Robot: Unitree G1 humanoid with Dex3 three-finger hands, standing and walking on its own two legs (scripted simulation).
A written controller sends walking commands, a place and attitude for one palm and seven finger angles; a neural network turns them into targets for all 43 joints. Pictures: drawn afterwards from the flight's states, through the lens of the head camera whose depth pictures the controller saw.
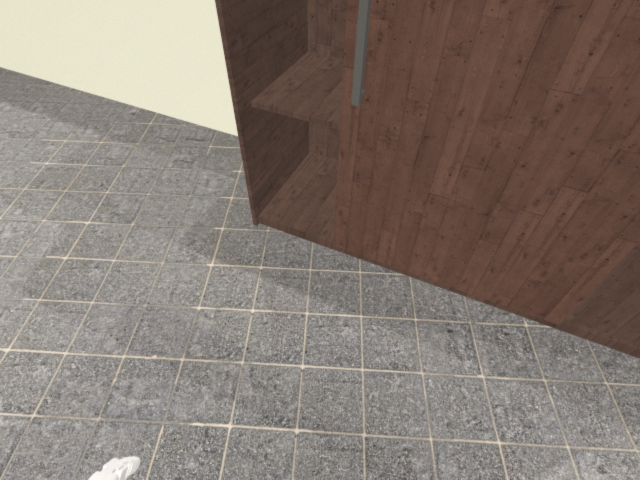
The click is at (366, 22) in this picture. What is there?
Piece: wardrobe's sliding door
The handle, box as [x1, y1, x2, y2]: [351, 0, 370, 105]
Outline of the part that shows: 370,0 359,0 351,103 356,105 360,103 364,91 362,89 362,81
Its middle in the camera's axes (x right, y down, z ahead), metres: +0.10 -0.47 +0.93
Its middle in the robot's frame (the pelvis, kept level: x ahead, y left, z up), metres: +1.03 -0.04 +0.09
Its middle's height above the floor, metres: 0.86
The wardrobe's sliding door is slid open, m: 0.36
